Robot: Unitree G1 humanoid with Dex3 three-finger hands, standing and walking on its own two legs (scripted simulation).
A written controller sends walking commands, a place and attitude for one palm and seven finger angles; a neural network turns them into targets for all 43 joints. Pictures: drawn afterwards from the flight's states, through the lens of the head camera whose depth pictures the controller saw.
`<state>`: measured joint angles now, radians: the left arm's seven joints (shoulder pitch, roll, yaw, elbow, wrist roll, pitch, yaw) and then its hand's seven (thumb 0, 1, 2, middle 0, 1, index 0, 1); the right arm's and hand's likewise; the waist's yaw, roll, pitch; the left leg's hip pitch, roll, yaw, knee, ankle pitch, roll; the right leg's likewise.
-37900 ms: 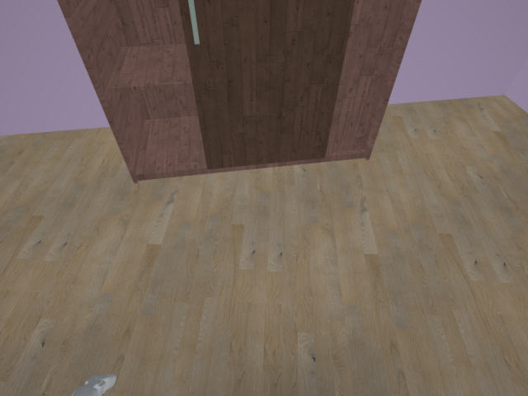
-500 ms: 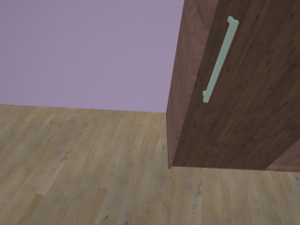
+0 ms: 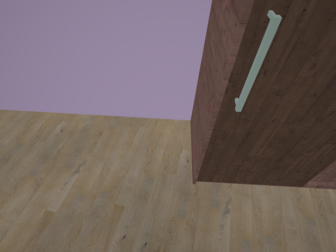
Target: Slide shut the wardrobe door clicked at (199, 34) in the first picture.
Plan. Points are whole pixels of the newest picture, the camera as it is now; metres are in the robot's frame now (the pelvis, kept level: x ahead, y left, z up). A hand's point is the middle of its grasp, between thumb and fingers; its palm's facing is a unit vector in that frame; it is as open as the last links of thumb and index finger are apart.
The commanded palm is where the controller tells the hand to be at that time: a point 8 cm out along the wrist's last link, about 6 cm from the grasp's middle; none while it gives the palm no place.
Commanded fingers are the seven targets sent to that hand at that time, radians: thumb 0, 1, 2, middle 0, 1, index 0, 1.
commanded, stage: look to check the result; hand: right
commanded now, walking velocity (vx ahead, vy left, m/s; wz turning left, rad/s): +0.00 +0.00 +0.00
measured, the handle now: (252, 68) +0.61 -0.22 +0.12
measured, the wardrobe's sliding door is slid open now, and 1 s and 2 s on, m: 0.00 0.00 0.00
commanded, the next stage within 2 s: stand and wait in 0.42 s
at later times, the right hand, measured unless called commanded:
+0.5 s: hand out of the picture +0.04 -0.18 -0.17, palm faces +0.01 +0.97 -0.24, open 7.4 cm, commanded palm none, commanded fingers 0.00 -0.90 -0.90 0.20 0.30 0.20 0.30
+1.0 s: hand out of the picture +0.07 -0.21 -0.16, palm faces +0.00 +0.95 -0.30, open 7.4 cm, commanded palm none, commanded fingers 0.00 -0.90 -0.90 0.20 0.30 0.20 0.30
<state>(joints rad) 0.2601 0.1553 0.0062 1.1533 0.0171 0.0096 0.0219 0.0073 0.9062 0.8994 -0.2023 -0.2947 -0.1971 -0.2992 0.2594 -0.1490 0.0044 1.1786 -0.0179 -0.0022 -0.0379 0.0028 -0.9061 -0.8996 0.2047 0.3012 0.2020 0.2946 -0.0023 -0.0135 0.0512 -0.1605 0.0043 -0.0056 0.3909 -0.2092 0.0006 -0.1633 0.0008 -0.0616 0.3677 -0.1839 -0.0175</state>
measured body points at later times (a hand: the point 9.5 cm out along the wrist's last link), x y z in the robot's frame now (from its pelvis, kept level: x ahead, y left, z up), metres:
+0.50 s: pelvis +0.01 +0.01 +0.00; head +0.03 +0.02 +0.45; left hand +0.04 +0.26 -0.16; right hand +0.04 -0.23 -0.15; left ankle +0.00 +0.12 -0.75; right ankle +0.01 -0.11 -0.75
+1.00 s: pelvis +0.02 +0.01 +0.00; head +0.04 +0.02 +0.45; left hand +0.08 +0.28 -0.15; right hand +0.07 -0.26 -0.14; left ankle +0.00 +0.12 -0.75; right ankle +0.01 -0.11 -0.75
